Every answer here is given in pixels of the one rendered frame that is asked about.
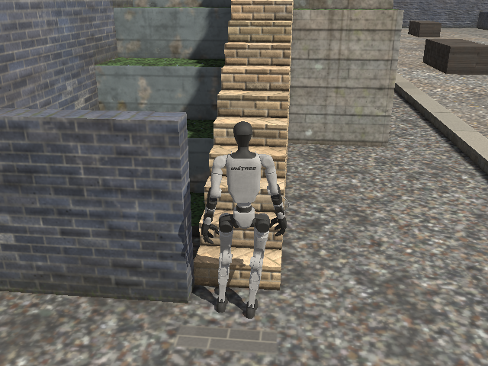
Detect stairs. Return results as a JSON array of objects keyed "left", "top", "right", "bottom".
[{"left": 194, "top": 0, "right": 294, "bottom": 291}]

